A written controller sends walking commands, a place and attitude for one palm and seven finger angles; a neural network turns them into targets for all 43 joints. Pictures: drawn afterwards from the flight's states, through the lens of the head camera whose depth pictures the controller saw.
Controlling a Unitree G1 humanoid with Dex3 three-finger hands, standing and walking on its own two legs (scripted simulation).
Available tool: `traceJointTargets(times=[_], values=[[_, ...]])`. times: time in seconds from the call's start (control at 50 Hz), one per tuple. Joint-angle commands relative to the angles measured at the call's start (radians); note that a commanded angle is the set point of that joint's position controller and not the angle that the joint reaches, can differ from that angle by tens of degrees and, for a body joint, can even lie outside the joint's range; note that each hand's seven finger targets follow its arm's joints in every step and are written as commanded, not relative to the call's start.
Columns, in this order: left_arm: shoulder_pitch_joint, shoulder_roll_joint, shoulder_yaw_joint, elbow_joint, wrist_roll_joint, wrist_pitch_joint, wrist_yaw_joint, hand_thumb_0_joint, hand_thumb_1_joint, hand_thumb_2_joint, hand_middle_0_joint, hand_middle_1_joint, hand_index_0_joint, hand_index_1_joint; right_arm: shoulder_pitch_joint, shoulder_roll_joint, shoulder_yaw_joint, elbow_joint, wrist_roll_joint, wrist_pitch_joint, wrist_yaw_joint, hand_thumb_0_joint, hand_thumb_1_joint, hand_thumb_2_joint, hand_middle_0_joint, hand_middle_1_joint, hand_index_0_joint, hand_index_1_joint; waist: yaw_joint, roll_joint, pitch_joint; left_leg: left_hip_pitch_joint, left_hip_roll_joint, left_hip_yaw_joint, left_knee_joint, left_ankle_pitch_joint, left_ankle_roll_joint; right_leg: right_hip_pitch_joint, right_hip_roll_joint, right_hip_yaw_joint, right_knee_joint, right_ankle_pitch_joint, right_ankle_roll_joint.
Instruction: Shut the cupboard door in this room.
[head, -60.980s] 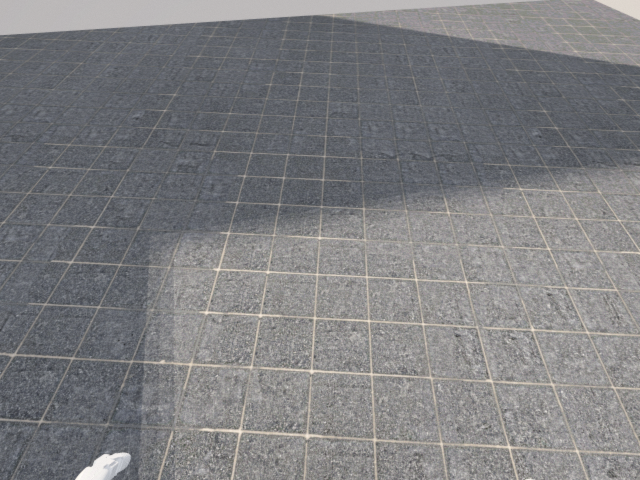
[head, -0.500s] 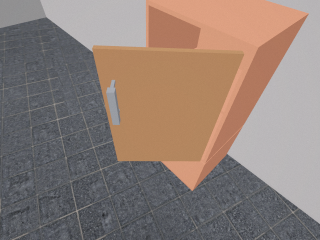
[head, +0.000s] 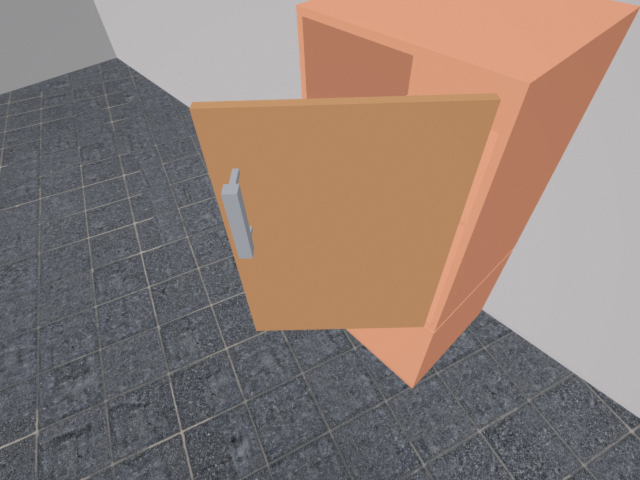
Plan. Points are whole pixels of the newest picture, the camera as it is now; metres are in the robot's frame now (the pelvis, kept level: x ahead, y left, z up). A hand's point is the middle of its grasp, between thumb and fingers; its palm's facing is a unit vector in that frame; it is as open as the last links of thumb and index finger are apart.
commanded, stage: look again from close up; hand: left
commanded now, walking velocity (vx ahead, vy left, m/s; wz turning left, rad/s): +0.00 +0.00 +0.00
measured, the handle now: (241, 214) +0.49 +0.15 +0.05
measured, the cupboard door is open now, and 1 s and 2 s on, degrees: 47 47 47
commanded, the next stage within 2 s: raise the hand and make a fist in 0.26 s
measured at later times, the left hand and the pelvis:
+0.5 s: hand (190, 457) +0.17 +0.18 -0.06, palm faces +0.24 -0.95 -0.18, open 7.3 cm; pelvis +0.00 -0.02 -0.01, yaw +2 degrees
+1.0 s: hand (210, 454) +0.16 +0.14 +0.00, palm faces +0.02 -1.00 -0.08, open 5.1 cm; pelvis -0.04 -0.05 -0.09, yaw +5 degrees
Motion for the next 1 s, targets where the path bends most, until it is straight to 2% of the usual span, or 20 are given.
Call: traceJointTargets(times=[0.0,0.32,0.34,0.36,0.38,0.4,0.42,0.44,0.46,0.52,0.54,0.58,0.64,0.68,0.72,0.78,0.8,0.86,0.92,0.98], values=[[0.053,0.094,0.018,-0.037,-0.005,-0.012,0.002,0.0,0.9,0.9,-0.2,-0.3,-0.2,-0.3,0.053,-0.084,-0.011,-0.047,0.005,-0.03,-0.002,0.0,-0.9,-0.9,0.2,0.3,0.2,0.3,0.006,-0.096,0.083,0.01,0.139,-0.151,-0.138,0.186,-0.008,-0.062,-0.059,0.071,-0.075,0.145,-0.06],[0.017,0.162,0.029,-0.053,-0.009,-0.004,-0.001,0.0,0.9,0.9,-0.2,-0.3,-0.2,-0.3,-0.024,-0.123,-0.017,-0.018,0.007,-0.028,-0.008,0.0,-0.9,-0.9,0.2,0.3,0.2,0.3,0.013,-0.045,0.019,0.101,0.138,-0.115,-0.122,0.304,-0.015,0.005,-0.077,0.085,-0.095,0.296,-0.054],[0.077,0.146,0.03,-0.029,0.004,-0.009,0.033,0.0,0.9,0.9,-0.2,-0.3,-0.2,-0.3,-0.07,-0.141,-0.018,-0.08,0.019,-0.019,0.0,0.0,-0.9,-0.9,0.2,0.3,0.2,0.3,0.03,-0.097,0.061,0.038,0.176,-0.101,0.031,0.395,-0.042,-0.038,-0.108,0.096,-0.111,0.421,-0.032],[-0.834,0.766,0.487,-1.697,-0.105,-0.281,0.059,0.0,0.9,0.9,-0.2,-0.3,-0.2,-0.3,0.038,-0.355,-0.076,-0.355,0.033,-0.216,-0.084,0.0,-0.9,-0.9,0.2,0.3,0.2,0.3,-0.133,0.053,-0.359,0.368,0.116,-0.169,0.082,0.659,-0.052,-0.05,0.001,-0.031,0.178,0.525,-0.038],[-0.055,0.218,0.057,-1.299,-0.137,-0.189,0.061,0.0,0.9,0.9,-0.218,-0.32,-0.218,-0.32,-0.051,-0.211,0.006,-0.332,0.098,-0.31,-0.104,0.0,-0.9,-0.9,0.2,0.3,0.2,0.3,-0.032,0.37,-0.448,0.512,0.149,-0.218,0.044,0.726,-0.076,-0.214,0.039,-0.078,0.336,0.087,-0.023],[-0.022,0.203,0.11,-1.293,-0.181,-0.139,0.102,0.0,0.9,0.9,-0.237,-0.34,-0.237,-0.34,-0.056,-0.206,-0.012,-0.293,0.069,-0.332,-0.095,0.0,-0.9,-0.9,0.2,0.3,0.2,0.3,0.011,0.303,-0.432,0.418,0.135,-0.19,-0.001,0.81,-0.12,-0.179,0.034,-0.073,0.34,0.006,-0.034],[0.192,-0.066,-0.05,-1.049,-0.171,-0.036,0.079,0.0,0.9,0.9,-0.255,-0.36,-0.255,-0.36,-0.055,-0.135,-0.019,-0.284,0.06,-0.33,-0.05,0.0,-0.9,-0.9,0.2,0.3,0.2,0.3,-0.026,0.196,-0.236,0.245,0.141,-0.191,-0.114,0.679,-0.113,-0.278,0.016,-0.068,0.266,-0.058,-0.019],[-0.039,0.016,-0.019,-1.256,-0.182,-0.069,0.076,0.0,0.9,0.9,-0.273,-0.38,-0.273,-0.38,-0.052,-0.197,-0.059,-0.365,0.057,-0.338,-0.015,0.0,-0.9,-0.9,0.2,0.3,0.2,0.3,-0.03,0.15,-0.124,0.104,0.123,-0.184,-0.058,0.467,-0.112,-0.254,0.001,-0.058,0.202,-0.003,-0.033],[-0.012,0.047,0.023,-1.234,-0.177,-0.107,0.057,0.0,0.9,0.9,-0.292,-0.4,-0.292,-0.4,-0.083,-0.197,-0.066,-0.416,0.048,-0.35,-0.011,0.0,-0.9,-0.9,0.2,0.3,0.2,0.3,-0.024,0.095,-0.052,-0.017,0.094,-0.172,0.0,0.289,-0.109,-0.259,0.001,-0.074,0.14,0.023,-0.043],[0.266,0.035,0.113,-0.892,-0.207,-0.266,-0.052,0.0,0.9,0.9,-0.347,-0.46,-0.347,-0.46,-0.112,-0.185,-0.068,-0.481,0.042,-0.335,0.005,0.0,-0.9,-0.9,0.2,0.3,0.2,0.3,0.008,-0.307,0.11,-0.323,0.025,-0.136,0.149,-0.011,-0.084,-0.384,-0.006,-0.069,0.071,-0.097,-0.048],[0.357,0.037,0.158,-0.862,-0.234,-0.348,-0.113,0.0,0.9,0.9,-0.365,-0.48,-0.365,-0.48,-0.125,-0.185,-0.079,-0.502,0.031,-0.326,0.01,0.0,-0.9,-0.9,0.2,0.3,0.2,0.3,0.037,-0.411,0.073,-0.382,0.018,-0.123,0.218,0.005,-0.08,-0.401,-0.004,-0.049,0.118,-0.045,-0.043],[0.412,0.063,0.204,-0.864,-0.272,-0.506,-0.259,0.0,0.9,0.9,-0.402,-0.52,-0.402,-0.52,-0.147,-0.195,-0.098,-0.538,0.019,-0.314,0.02,0.0,-0.9,-0.9,0.2,0.3,0.2,0.3,0.065,-0.505,-0.055,-0.489,0.002,-0.098,0.329,0.03,-0.09,-0.381,-0.017,-0.007,0.255,0.153,-0.02],[0.345,0.167,0.283,-0.896,-0.298,-0.559,-0.383,0.0,0.9,0.9,-0.457,-0.58,-0.457,-0.58,-0.187,-0.199,-0.103,-0.643,0.034,-0.29,0.029,0.0,-0.9,-0.9,0.2,0.3,0.2,0.3,0.1,-0.21,-0.16,-0.561,-0.027,-0.052,0.404,-0.04,-0.084,-0.366,-0.04,0.091,0.314,0.056,-0.031],[0.206,0.243,0.328,-1.075,-0.314,-0.539,-0.385,0.0,0.9,0.9,-0.493,-0.62,-0.493,-0.62,-0.214,-0.196,-0.093,-0.705,0.039,-0.285,0.02,0.0,-0.9,-0.9,0.2,0.3,0.2,0.3,0.108,0.024,-0.248,-0.542,-0.029,-0.038,0.432,-0.066,-0.069,-0.394,-0.031,0.114,0.319,-0.097,-0.046],[0.068,0.276,0.339,-1.273,-0.322,-0.558,-0.343,0.0,0.9,0.9,-0.53,-0.66,-0.53,-0.66,-0.189,-0.187,-0.087,-0.723,0.033,-0.294,0.013,0.0,-0.9,-0.9,0.2,0.3,0.2,0.3,0.081,0.117,-0.334,-0.52,-0.007,-0.061,0.473,-0.079,-0.053,-0.446,-0.021,0.137,0.324,-0.192,-0.048],[-0.062,0.245,0.273,-1.537,-0.329,-0.661,-0.291,0.0,0.9,0.9,-0.585,-0.72,-0.585,-0.72,-0.155,-0.174,-0.075,-0.7,0.028,-0.32,-0.004,0.0,-0.9,-0.9,0.2,0.3,0.2,0.3,0.01,0.127,-0.403,-0.464,0.018,-0.102,0.537,-0.054,-0.036,-0.508,-0.004,0.141,0.34,-0.148,-0.044],[-0.119,0.233,0.231,-1.592,-0.328,-0.687,-0.29,0.0,0.9,0.9,-0.603,-0.74,-0.603,-0.74,-0.149,-0.182,-0.071,-0.687,0.025,-0.327,-0.012,0.0,-0.9,-0.9,0.2,0.3,0.2,0.3,-0.026,0.072,-0.387,-0.474,0.026,-0.115,0.561,-0.066,-0.029,-0.55,0.006,0.14,0.349,-0.155,-0.042],[-0.073,0.171,0.132,-1.48,-0.336,-0.691,-0.343,0.0,0.9,0.9,-0.658,-0.8,-0.658,-0.8,-0.13,-0.202,-0.063,-0.649,0.032,-0.343,-0.035,0.0,-0.9,-0.9,0.2,0.3,0.2,0.3,-0.074,0.006,-0.283,-0.538,0.039,-0.129,0.594,-0.114,-0.024,-0.606,0.011,0.131,0.339,-0.185,-0.031],[0.0,0.197,0.134,-1.273,-0.333,-0.54,-0.407,0.0,0.9,0.9,-0.713,-0.86,-0.713,-0.86,-0.114,-0.209,-0.056,-0.649,0.055,-0.32,-0.056,0.0,-0.9,-0.9,0.2,0.3,0.2,0.3,-0.063,-0.085,-0.203,-0.626,0.039,-0.129,0.574,-0.163,-0.025,-0.567,0.001,0.151,0.277,-0.274,-0.01],[0.108,0.249,0.207,-1.211,-0.33,-0.306,-0.43,0.0,0.9,0.9,-0.768,-0.92,-0.768,-0.92,-0.127,-0.207,-0.057,-0.717,0.078,-0.272,-0.064,0.0,-0.9,-0.9,0.2,0.3,0.2,0.3,0.019,-0.138,-0.258,-0.624,0.023,-0.109,0.508,-0.145,-0.024,-0.41,-0.029,0.178,0.218,-0.284,0.006]])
